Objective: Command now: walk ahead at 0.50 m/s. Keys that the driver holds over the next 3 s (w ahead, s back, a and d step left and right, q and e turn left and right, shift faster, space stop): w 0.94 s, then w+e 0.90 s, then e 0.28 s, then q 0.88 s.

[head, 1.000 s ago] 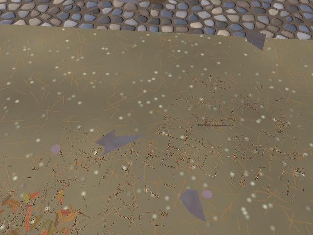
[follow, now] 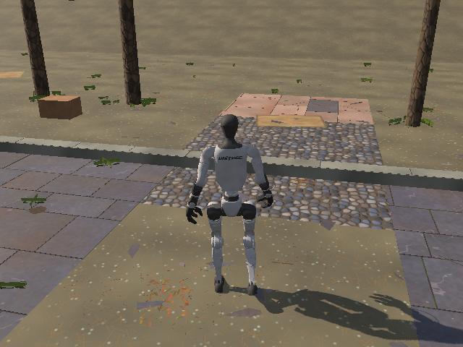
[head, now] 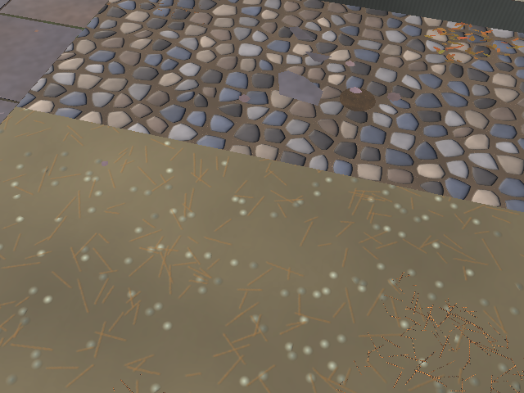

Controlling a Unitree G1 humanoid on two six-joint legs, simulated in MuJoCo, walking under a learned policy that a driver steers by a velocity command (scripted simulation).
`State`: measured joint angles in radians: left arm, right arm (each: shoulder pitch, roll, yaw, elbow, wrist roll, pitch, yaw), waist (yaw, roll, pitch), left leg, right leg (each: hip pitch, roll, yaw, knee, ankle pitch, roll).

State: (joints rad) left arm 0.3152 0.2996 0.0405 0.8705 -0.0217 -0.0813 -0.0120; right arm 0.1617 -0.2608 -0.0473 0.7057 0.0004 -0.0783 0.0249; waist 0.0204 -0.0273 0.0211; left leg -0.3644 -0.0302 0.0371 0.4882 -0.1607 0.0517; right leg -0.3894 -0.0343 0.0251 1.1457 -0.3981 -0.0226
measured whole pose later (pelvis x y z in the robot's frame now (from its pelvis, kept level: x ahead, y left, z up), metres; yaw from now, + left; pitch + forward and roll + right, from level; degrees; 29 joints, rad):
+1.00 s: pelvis +0.55 +0.00 -0.01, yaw -1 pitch +2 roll -1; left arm 0.34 0.29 0.05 0.92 -0.03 -0.06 0.00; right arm 0.09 -0.26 -0.05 0.77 0.00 -0.09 0.03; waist 0.04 -0.01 0.03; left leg -0.44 0.01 0.04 0.56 -0.16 0.05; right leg -0.23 0.00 0.04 0.98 -0.49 -0.02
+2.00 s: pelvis +1.10 -0.10 -0.01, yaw -33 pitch +2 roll +1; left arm 0.34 0.31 0.09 0.73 -0.02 -0.01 0.03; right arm 0.02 -0.27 -0.05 0.71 -0.02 -0.11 0.02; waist 0.07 -0.02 0.03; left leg -0.48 -0.02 -0.01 0.54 -0.10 0.01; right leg -0.26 0.10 0.21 0.95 -0.57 -0.01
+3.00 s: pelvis +1.15 -0.19 +0.00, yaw -16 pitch +1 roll +0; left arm 0.19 0.26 0.08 0.68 0.03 -0.01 0.02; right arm 0.13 -0.34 -0.09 0.71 0.02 0.05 -0.02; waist -0.01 0.05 0.03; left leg -0.49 -0.08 -0.14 0.94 -0.48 -0.03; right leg -0.28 0.02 0.01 0.50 -0.25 -0.02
